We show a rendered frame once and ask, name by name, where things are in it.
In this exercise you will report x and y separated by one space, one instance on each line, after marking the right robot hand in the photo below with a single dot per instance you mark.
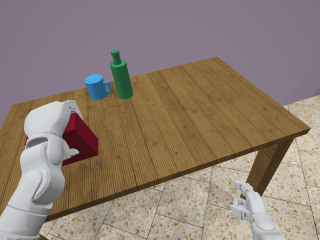
244 209

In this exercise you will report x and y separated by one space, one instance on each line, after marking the left robot forearm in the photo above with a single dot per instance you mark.
41 183

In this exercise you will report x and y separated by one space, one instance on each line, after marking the right robot forearm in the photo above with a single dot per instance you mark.
264 227

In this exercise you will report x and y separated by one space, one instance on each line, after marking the table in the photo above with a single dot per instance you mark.
179 120

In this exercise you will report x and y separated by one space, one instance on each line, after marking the left robot hand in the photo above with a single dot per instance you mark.
52 118

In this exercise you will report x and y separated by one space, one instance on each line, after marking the sponge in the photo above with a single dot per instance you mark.
79 136

